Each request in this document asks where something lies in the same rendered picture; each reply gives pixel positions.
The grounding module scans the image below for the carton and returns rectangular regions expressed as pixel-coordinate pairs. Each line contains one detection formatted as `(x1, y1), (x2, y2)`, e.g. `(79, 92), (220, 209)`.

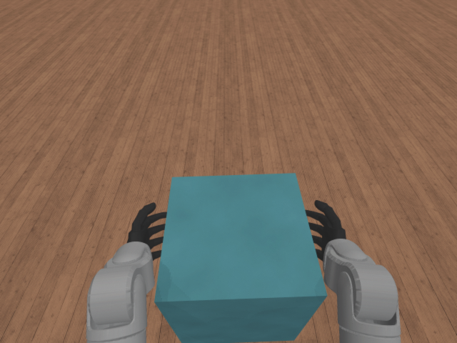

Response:
(154, 173), (328, 343)

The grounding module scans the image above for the left robot forearm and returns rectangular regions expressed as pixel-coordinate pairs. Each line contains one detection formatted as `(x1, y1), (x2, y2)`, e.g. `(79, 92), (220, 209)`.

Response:
(86, 242), (155, 343)

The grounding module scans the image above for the left robot hand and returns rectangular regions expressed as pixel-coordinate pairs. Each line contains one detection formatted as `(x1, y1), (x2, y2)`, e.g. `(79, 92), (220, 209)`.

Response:
(127, 202), (167, 260)

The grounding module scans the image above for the right robot hand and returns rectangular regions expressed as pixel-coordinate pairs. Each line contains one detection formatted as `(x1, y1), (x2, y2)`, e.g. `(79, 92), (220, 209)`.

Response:
(305, 200), (346, 261)

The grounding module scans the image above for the right robot forearm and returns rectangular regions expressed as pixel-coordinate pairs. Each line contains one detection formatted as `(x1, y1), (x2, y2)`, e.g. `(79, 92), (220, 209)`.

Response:
(323, 239), (401, 343)

